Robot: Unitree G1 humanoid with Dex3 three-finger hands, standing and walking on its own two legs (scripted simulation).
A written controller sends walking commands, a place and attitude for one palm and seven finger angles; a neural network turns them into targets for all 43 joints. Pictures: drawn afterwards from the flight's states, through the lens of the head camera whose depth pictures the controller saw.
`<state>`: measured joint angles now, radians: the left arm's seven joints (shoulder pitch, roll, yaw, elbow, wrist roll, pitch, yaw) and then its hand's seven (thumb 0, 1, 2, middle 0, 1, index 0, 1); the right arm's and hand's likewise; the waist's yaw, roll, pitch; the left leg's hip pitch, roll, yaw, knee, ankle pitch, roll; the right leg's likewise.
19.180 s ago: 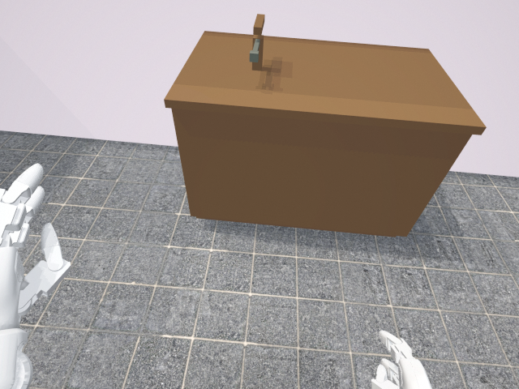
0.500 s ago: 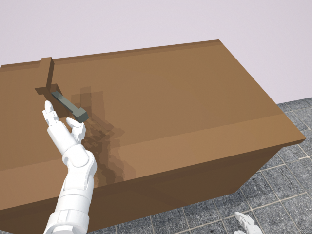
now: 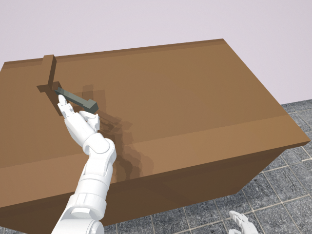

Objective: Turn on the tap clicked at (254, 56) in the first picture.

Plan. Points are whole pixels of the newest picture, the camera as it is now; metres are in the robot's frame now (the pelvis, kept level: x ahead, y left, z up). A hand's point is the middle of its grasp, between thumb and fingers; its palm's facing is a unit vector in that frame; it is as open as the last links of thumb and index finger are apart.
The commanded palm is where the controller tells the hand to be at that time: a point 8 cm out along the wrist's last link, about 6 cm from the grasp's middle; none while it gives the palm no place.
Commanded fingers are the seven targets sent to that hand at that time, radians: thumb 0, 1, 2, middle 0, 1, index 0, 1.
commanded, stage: push the lever round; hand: left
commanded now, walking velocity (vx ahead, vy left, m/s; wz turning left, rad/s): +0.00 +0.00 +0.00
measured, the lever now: (90, 107) +0.42 +0.21 +0.08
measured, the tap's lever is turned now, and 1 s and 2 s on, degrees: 48 76 78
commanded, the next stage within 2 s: lift the hand up off the lever in 0.90 s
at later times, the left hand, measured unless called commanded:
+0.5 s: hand (108, 107) +0.43 +0.17 +0.07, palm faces +0.80 -0.59 -0.11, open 7.8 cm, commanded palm +0.39 +0.18 +0.07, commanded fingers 0.00 0.90 0.90 -0.15 -0.15 -0.15 -0.15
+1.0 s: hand (112, 102) +0.45 +0.16 +0.07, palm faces +0.81 -0.58 -0.11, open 8.3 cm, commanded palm +0.40 +0.17 +0.07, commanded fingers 0.00 0.90 0.90 -0.15 -0.15 -0.15 -0.15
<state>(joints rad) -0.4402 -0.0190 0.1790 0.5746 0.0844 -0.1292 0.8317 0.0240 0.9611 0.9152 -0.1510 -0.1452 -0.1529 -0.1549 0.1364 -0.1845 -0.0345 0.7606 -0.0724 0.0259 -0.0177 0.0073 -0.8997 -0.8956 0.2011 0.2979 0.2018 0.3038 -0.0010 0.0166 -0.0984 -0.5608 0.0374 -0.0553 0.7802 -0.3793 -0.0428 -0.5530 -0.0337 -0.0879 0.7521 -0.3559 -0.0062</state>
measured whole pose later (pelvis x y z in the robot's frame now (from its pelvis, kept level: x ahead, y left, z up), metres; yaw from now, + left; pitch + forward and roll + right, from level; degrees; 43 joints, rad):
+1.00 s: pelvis -0.01 -0.01 -0.01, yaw -1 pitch +14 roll -1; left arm -0.78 0.02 0.38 0.94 0.18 -0.18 0.99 0.02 0.89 0.90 -0.15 -0.15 -0.06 -0.11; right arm 0.22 -0.19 -0.06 0.81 -0.12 0.01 0.04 0.01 -0.90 -0.90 0.20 0.30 0.20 0.30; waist -0.09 0.02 -0.15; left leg -0.71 0.05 -0.05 0.83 -0.38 -0.05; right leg -0.71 -0.02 -0.08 0.81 -0.36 -0.02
